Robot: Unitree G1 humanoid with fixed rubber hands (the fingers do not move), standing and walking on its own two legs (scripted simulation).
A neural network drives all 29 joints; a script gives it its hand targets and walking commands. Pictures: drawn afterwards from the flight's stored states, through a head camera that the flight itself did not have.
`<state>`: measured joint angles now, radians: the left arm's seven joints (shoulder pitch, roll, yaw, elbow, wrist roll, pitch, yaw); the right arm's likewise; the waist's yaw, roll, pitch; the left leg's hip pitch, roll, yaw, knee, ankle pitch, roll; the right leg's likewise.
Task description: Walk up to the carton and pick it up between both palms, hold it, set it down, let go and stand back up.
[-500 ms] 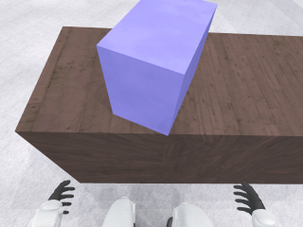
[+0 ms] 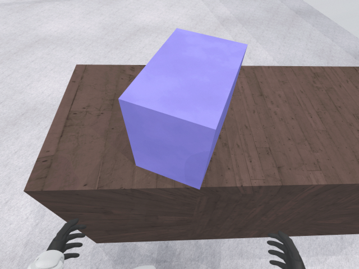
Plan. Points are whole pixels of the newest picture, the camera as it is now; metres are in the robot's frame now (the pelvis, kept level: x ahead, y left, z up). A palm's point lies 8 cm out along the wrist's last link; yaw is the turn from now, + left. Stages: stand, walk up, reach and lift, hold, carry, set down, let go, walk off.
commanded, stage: reach and lift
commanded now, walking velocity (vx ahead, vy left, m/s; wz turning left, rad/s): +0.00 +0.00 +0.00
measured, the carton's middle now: (188, 109) +0.48 +0.03 +0.05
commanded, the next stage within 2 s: none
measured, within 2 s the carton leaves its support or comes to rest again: neither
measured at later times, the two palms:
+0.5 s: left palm (57, 236) +0.16 +0.29 -0.02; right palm (276, 249) +0.16 -0.17 -0.02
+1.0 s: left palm (39, 239) +0.15 +0.30 +0.02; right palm (268, 250) +0.15 -0.13 +0.03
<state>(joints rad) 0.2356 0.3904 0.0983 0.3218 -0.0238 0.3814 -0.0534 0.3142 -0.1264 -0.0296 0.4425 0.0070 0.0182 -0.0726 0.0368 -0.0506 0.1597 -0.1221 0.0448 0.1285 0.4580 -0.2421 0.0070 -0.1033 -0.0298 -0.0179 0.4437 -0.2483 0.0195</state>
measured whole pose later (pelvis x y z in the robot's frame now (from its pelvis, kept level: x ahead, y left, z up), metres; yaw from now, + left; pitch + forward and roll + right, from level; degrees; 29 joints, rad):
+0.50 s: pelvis +0.02 +0.02 +0.01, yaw +0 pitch -6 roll -1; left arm 0.39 0.39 0.06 0.03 -0.13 0.25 -0.11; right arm 0.45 -0.05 0.03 0.11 0.10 0.04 -0.17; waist 0.06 -0.04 0.15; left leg -0.05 0.03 0.14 0.40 -0.25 0.03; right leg 0.01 -0.04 -0.01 0.29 -0.20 0.04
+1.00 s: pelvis +0.01 +0.03 +0.00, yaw +0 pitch -7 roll -2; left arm 0.48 0.53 0.04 -0.15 -0.30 0.12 -0.17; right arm 0.63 0.05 0.10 -0.24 0.13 0.13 -0.31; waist 0.10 -0.03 0.12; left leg -0.07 0.04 0.13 0.46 -0.27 0.04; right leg 0.01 -0.03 -0.02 0.32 -0.21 0.04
